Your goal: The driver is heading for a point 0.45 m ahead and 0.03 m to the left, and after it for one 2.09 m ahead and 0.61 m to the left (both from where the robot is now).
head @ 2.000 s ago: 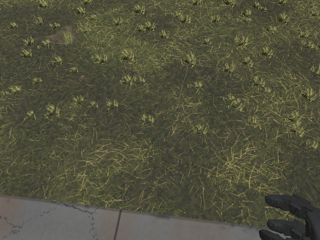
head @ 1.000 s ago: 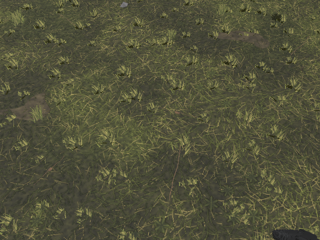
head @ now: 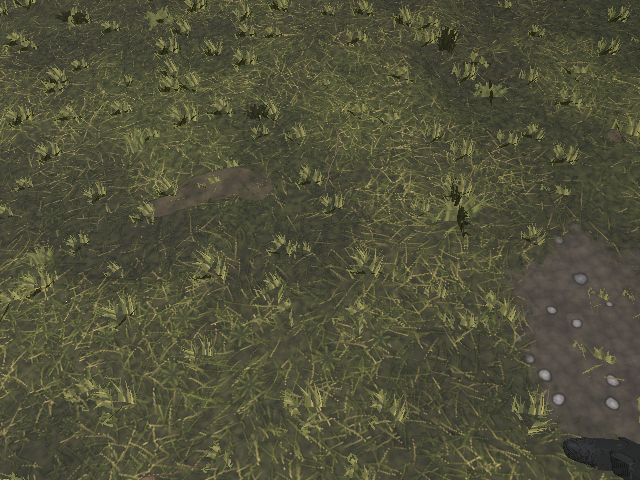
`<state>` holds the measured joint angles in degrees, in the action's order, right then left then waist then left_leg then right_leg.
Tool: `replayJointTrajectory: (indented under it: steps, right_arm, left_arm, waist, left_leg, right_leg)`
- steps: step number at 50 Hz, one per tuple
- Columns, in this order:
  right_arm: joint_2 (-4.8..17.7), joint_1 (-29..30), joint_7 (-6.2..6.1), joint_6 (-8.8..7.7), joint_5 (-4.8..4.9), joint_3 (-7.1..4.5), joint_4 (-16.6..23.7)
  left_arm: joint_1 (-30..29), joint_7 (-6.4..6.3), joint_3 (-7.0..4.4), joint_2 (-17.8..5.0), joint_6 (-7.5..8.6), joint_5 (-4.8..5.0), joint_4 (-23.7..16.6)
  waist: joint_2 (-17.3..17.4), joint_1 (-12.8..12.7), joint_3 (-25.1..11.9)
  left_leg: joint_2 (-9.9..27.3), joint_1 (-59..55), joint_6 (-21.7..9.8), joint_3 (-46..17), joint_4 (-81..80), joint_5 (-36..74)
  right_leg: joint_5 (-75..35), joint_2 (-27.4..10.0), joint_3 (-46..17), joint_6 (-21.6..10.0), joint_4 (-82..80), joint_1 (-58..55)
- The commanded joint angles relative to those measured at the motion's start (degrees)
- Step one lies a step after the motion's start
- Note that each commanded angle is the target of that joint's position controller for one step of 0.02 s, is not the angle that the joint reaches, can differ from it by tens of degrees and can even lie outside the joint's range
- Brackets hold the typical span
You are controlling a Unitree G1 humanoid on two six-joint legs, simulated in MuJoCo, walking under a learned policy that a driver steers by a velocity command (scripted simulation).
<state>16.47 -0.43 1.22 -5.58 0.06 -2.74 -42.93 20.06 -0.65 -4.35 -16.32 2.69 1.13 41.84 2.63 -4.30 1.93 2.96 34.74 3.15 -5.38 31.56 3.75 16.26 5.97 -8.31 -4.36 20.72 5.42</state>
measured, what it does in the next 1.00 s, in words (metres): walks ahead: left foot, then right foot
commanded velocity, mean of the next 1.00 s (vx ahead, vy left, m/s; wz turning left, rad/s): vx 0.47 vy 0.00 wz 0.14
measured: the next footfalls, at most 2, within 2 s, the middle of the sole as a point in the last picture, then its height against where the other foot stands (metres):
left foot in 0.10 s outside the picture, level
right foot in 0.60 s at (435, 467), level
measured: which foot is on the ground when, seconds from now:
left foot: up 0.00-0.08, down 0.10-0.62, up 0.64-1.00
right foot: down 0.00-0.10, up 0.12-0.58, down 0.60-1.00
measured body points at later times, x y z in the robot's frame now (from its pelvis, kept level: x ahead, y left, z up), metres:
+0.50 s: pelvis +0.28 +0.03 +0.00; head +0.31 +0.03 +0.45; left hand +0.52 +0.24 -0.08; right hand +0.24 -0.24 -0.13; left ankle +0.20 +0.14 -0.74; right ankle +0.44 -0.14 -0.70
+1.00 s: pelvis +0.53 +0.01 -0.01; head +0.56 +0.02 +0.44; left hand +0.52 +0.30 -0.13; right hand +0.77 -0.20 -0.10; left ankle +0.66 +0.16 -0.71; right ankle +0.46 -0.13 -0.74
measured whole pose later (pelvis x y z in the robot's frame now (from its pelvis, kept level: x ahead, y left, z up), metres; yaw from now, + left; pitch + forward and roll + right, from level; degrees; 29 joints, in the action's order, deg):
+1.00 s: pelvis +0.53 +0.01 -0.01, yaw +13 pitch +1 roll -3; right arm 16.8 -6.2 2.7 -0.8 0.4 -3.7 -40.0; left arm 15.6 -1.2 -4.6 -16.3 3.8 0.7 47.8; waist 2.3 -3.7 2.9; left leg 4.5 35.6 -0.6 0.2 38.2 -1.5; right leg 17.6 -0.4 12.7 0.8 17.6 0.5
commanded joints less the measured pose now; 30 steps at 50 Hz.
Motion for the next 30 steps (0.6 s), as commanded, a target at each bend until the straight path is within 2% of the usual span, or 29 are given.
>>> replayJointTrajectory:
  steps: [1,3,4,5,6,7,8,9,10,11,12,14,17,20,22,25,27,28,29,30]
  right_arm:
    - [5.85,4.45,0.74,-1.62,0.19,-1.36,4.60]
    - [6.86,1.61,0.84,-2.10,0.13,-1.83,4.05]
    - [7.83,-2.80,0.61,-2.34,-0.13,-2.51,2.75]
    - [9.85,-9.59,0.36,-2.63,-0.85,-3.32,1.53]
    - [14.30,-17.72,0.13,-2.59,-1.68,-4.46,0.53]
    - [14.38,-22.47,0.97,-1.85,-0.53,-4.86,-2.27]
    - [9.62,-20.96,1.07,-1.66,1.00,-3.51,-1.87]
    - [7.49,-17.20,0.84,-1.19,0.79,-2.80,-1.14]
    - [6.50,-14.30,0.69,-0.75,0.10,-2.26,-0.71]
    - [5.37,-12.72,0.55,-0.63,-0.44,-1.78,-0.68]
    - [4.71,-12.20,0.39,-0.71,-0.82,-1.44,-0.78]
    - [4.99,-13.01,0.21,-0.99,-0.29,-1.42,-1.57]
    - [7.66,-14.73,-0.32,-0.93,0.32,-2.05,-2.75]
    - [8.37,-17.27,-0.65,-0.20,1.01,-2.08,-3.88]
    - [8.79,-19.68,-0.83,0.34,1.35,-2.09,-4.80]
    - [9.15,-22.48,-1.15,1.33,1.67,-2.18,-5.87]
    - [9.95,-22.44,-1.55,1.93,1.73,-2.53,-6.07]
    - [10.45,-21.80,-1.68,2.18,1.70,-2.71,-6.02]
    - [9.85,-21.31,-1.72,2.26,1.56,-2.47,-5.81]
    - [7.38,-20.56,-1.58,2.06,0.85,-1.56,-4.80]
  left_arm:
    - [2.03,-0.53,-2.21,-8.14,0.37,0.00,-1.64]
    - [1.73,-0.59,-2.27,-8.31,-0.07,-0.27,-1.16]
    - [1.14,-0.52,-1.98,-7.64,-0.25,-0.32,-1.28]
    - [0.85,-0.31,-1.12,-5.57,-0.24,-0.70,-1.78]
    - [5.79,-0.33,-0.10,-2.80,0.12,-0.64,-2.56]
    - [10.45,-0.34,0.51,-2.00,0.77,0.46,-2.23]
    - [5.78,-0.32,-0.47,-7.12,0.94,1.12,-2.04]
    - [-0.38,-0.31,-0.78,-8.52,1.00,0.87,-3.24]
    - [-3.95,-0.29,-0.67,-8.03,1.18,-0.01,-4.17]
    - [-4.97,-0.07,-0.76,-7.23,1.34,-0.56,-4.49]
    - [-4.24,0.15,-0.69,-6.24,1.35,-0.58,-4.36]
    - [-3.45,0.31,-0.24,-4.22,1.16,-0.50,-4.01]
    - [-8.31,0.30,0.53,-2.78,1.29,-1.00,-5.77]
    - [-14.27,0.76,1.13,-1.53,1.91,-1.01,-7.15]
    - [-17.70,1.27,1.25,-1.38,2.35,-0.65,-7.87]
    - [-21.62,2.16,1.03,-2.24,3.08,-0.19,-9.06]
    - [-20.78,2.44,0.42,-3.91,3.59,-0.12,-9.05]
    - [-18.27,2.34,-0.05,-4.89,3.81,-0.14,-8.40]
    - [-12.50,1.93,-1.09,-6.76,3.92,-0.40,-6.67]
    - [-4.04,1.35,-2.22,-9.61,3.98,-1.31,-5.13]
  waist:
    - [-8.48,0.23,-0.92]
    - [-10.28,1.86,-1.05]
    - [-10.37,4.25,-2.89]
    - [-8.70,7.44,-8.83]
    - [1.69,7.99,-18.06]
    - [15.74,7.31,-20.97]
    - [8.54,8.81,-13.78]
    - [3.65,8.98,-7.21]
    - [0.91,7.95,-3.37]
    - [1.06,6.51,-1.55]
    - [2.41,5.33,-1.72]
    - [3.47,4.72,-2.25]
    - [1.78,5.69,-1.19]
    - [1.33,7.58,-0.30]
    - [1.23,8.72,0.35]
    - [1.68,9.32,1.00]
    - [2.63,7.62,0.50]
    - [3.05,5.72,-0.60]
    - [2.47,2.58,-3.94]
    - [0.86,-1.53,-10.88]
  left_leg:
    - [-1.24,-5.62,-1.56,1.25,-3.00,-0.32]
    - [-1.75,-8.67,-3.57,2.60,-4.10,-5.57]
    - [-2.88,-14.59,-5.14,4.16,-6.22,-6.31]
    - [0.68,-25.92,-7.96,1.25,-4.89,-5.43]
    - [11.86,-46.42,-15.03,-15.65,-4.05,-8.78]
    - [19.03,-54.97,-20.57,-37.72,-13.05,-24.23]
    - [18.28,-50.84,-18.60,-37.21,-15.42,-35.25]
    - [16.32,-43.46,-16.47,-29.03,-16.13,-33.25]
    - [13.95,-36.43,-15.72,-22.92,-17.37,-27.32]
    - [12.04,-31.85,-15.45,-18.94,-18.68,-21.97]
    - [10.48,-29.25,-15.10,-16.02,-19.81,-17.94]
    - [9.41,-27.60,-15.85,-11.89,-21.51,-11.92]
    - [9.49,-27.73,-16.65,-7.38,-23.53,-4.82]
    - [7.21,-27.02,-15.14,-3.31,-23.57,-1.72]
    - [6.70,-26.64,-14.63,-2.56,-22.58,-1.28]
    - [8.47,-29.24,-14.08,-5.08,-19.88,-2.25]
    - [9.83,-31.24,-12.94,-7.39,-17.11,-1.91]
    - [9.78,-31.01,-12.22,-7.52,-14.44,0.75]
    - [7.48,-29.49,-10.84,-6.02,-8.32,6.18]
    - [4.30,-22.98,-8.89,-3.93,3.82,2.95]
  right_leg:
    - [-10.80,-15.18,-10.91,-7.28,-2.39,1.21]
    - [-15.91,-16.21,-12.27,-6.44,0.72,-1.18]
    - [-22.44,-14.37,-11.34,-5.38,5.08,-1.43]
    - [-24.48,-11.24,-8.70,-3.63,15.27,1.31]
    - [-12.12,-4.85,-3.19,0.26,33.90,16.66]
    - [17.09,-0.25,-1.09,2.86,47.75,31.51]
    - [15.23,-3.37,-3.81,2.57,53.19,37.95]
    - [10.33,-5.74,-1.74,2.30,53.20,39.23]
    - [6.54,-7.78,0.30,2.21,50.60,37.99]
    - [3.57,-9.83,1.00,2.21,47.08,36.08]
    - [1.83,-11.10,1.54,2.30,44.74,33.23]
    - [0.70,-11.87,3.15,2.97,40.95,31.71]
    - [-5.48,-12.69,4.61,4.41,31.47,33.77]
    - [-14.58,-11.39,6.05,5.08,20.13,30.73]
    - [-18.30,-9.60,6.89,5.66,14.55,27.66]
    - [-18.28,-8.11,6.34,5.43,9.77,25.62]
    - [-15.18,-7.67,5.64,4.40,7.03,22.33]
    - [-13.94,-7.22,6.16,3.53,5.59,17.89]
    - [-13.45,-6.62,7.04,2.03,3.83,8.83]
    - [-14.16,-11.57,3.38,-0.72,6.29,-5.51]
